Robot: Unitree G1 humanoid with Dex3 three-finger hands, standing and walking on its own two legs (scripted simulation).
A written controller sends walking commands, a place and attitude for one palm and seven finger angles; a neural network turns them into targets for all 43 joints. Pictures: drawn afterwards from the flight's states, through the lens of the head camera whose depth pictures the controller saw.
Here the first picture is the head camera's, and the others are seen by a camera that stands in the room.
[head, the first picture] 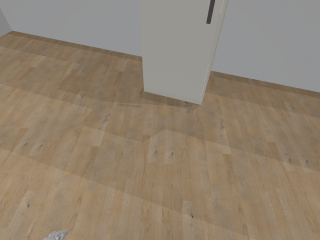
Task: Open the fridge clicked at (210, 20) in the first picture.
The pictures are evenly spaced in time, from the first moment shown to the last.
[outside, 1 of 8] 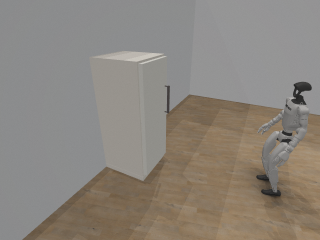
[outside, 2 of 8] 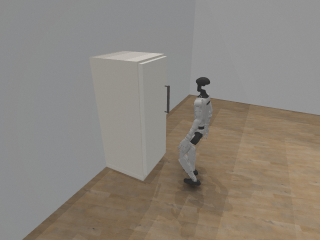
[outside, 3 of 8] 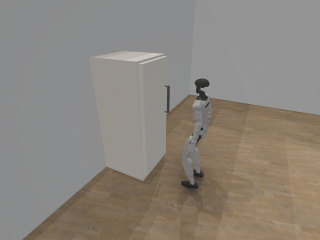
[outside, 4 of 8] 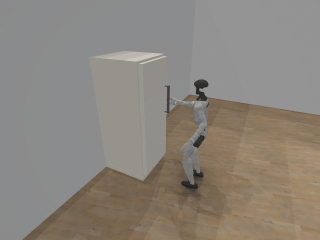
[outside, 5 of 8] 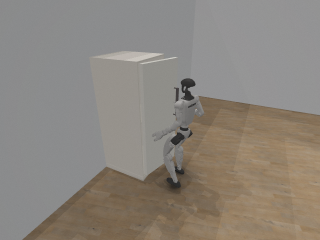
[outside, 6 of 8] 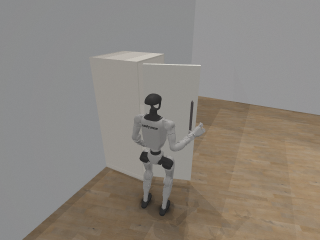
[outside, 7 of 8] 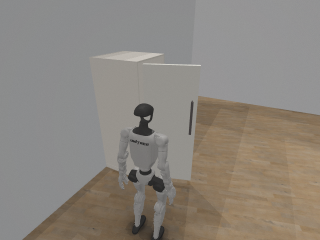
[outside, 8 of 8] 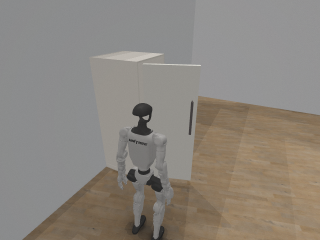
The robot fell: no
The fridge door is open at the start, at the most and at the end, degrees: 0 78 72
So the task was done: yes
